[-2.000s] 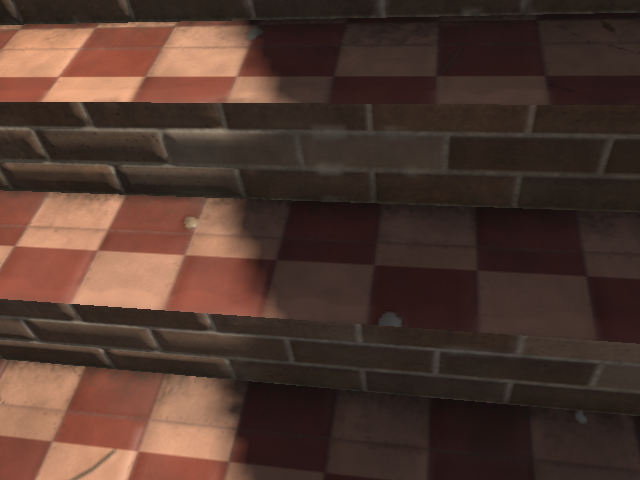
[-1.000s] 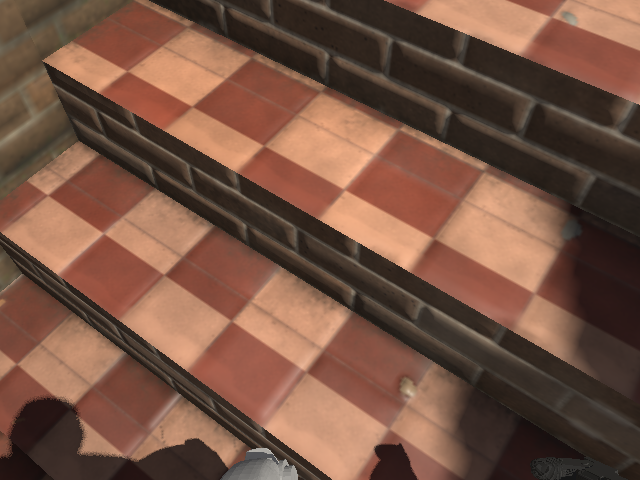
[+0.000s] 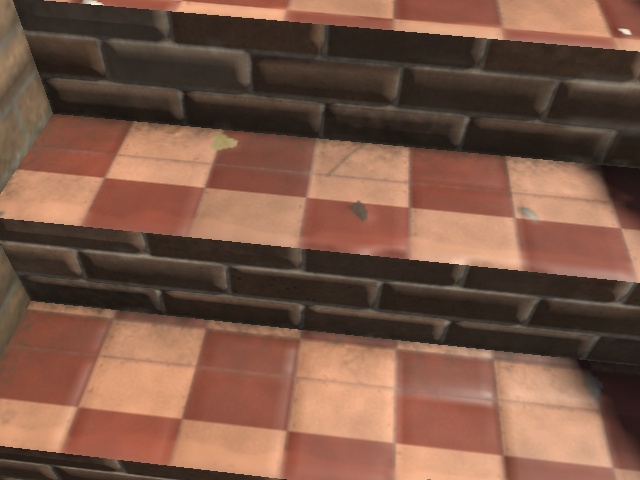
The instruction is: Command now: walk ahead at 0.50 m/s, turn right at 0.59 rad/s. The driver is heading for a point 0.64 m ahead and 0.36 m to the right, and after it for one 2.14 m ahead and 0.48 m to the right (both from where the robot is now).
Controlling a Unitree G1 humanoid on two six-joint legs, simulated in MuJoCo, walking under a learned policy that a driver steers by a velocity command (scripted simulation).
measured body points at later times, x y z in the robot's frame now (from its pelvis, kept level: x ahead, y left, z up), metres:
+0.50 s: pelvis +0.14 +0.01 +0.17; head +0.13 +0.04 +0.61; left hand +0.29 +0.21 +0.02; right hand +0.28 -0.25 +0.13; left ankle +0.18 +0.14 -0.27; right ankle +0.15 -0.06 -0.52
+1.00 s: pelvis +0.37 +0.03 +0.34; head +0.38 +0.06 +0.79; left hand +0.66 +0.17 +0.26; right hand +0.34 -0.25 +0.24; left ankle +0.44 +0.12 -0.32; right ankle +0.28 -0.05 -0.15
